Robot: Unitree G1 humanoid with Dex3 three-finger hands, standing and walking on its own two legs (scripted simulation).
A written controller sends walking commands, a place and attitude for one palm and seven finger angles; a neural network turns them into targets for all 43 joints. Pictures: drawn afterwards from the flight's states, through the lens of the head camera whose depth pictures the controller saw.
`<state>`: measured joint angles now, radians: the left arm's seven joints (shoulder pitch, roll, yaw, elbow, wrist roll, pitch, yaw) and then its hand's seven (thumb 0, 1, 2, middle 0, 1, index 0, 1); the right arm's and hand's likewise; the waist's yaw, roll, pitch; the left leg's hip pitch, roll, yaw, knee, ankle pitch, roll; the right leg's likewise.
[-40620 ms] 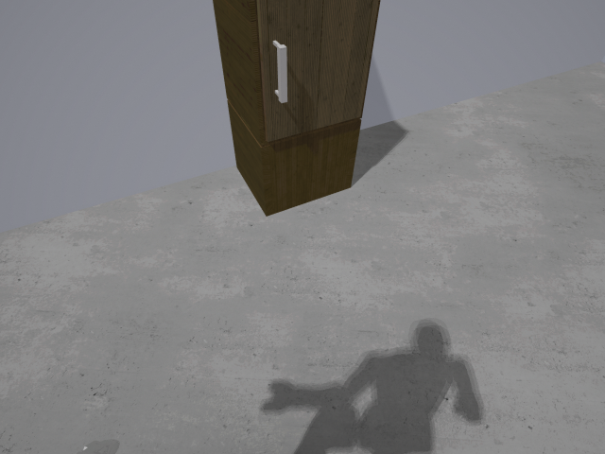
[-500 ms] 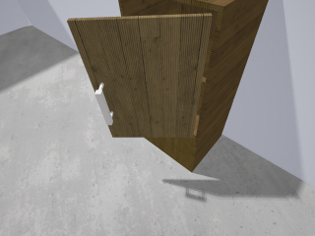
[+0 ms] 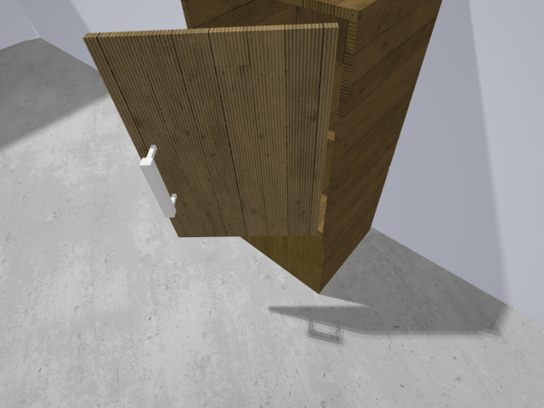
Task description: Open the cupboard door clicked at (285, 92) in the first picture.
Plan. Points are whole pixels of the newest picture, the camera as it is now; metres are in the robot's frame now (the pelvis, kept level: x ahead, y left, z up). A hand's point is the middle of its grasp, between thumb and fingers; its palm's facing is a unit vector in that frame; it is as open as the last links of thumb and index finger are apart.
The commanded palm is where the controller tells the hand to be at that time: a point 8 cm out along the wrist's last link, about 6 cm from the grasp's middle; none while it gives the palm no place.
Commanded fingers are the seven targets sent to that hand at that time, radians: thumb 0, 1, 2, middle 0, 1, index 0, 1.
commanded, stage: come to a stop and stand still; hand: left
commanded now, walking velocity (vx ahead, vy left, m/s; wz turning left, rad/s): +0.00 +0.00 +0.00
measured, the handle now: (161, 182) +0.59 +0.29 -0.07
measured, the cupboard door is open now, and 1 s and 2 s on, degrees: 40 40 40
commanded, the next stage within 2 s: look again from close up in 0.44 s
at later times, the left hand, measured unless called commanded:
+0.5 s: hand out of the picture +0.04 +0.16 -0.17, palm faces +0.03 -0.97 -0.24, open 7.3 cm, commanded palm none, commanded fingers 0.00 0.90 0.90 -0.20 -0.30 -0.20 -0.30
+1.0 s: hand out of the picture +0.04 +0.17 -0.17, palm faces +0.04 -0.97 -0.22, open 7.3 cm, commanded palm none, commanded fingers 0.00 0.90 0.90 -0.20 -0.30 -0.20 -0.30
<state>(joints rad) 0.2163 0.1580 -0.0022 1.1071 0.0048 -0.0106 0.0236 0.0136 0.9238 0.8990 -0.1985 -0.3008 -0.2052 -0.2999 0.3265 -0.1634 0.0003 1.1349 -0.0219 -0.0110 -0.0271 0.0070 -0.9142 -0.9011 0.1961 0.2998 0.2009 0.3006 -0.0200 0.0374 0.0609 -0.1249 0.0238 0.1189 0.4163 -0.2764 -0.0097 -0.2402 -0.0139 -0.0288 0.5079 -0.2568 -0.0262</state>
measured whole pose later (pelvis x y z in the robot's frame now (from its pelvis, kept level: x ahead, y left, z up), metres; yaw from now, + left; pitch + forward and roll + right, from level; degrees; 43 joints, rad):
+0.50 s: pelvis +0.02 -0.02 +0.00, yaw +1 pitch -1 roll +1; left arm 0.22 0.16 0.01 1.12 0.01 -0.02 0.03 0.01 0.93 0.90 -0.20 -0.30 -0.20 -0.30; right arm 0.26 -0.15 -0.01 1.13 -0.02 -0.02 -0.04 0.00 -0.91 -0.90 0.20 0.30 0.20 0.30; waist 0.00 0.03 0.05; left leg -0.09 0.06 0.10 0.40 -0.29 -0.04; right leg -0.20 0.02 -0.05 0.48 -0.27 -0.05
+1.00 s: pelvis +0.02 -0.02 +0.00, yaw +1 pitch -1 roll +1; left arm 0.23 0.17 0.01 1.12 0.01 -0.02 0.03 0.01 0.92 0.90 -0.20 -0.30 -0.20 -0.30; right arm 0.28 -0.14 0.00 1.15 -0.02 -0.02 -0.04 0.01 -0.91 -0.90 0.20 0.30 0.20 0.30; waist 0.00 0.01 0.05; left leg -0.08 0.06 0.09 0.38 -0.28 -0.04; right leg -0.18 0.02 -0.06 0.46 -0.26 -0.05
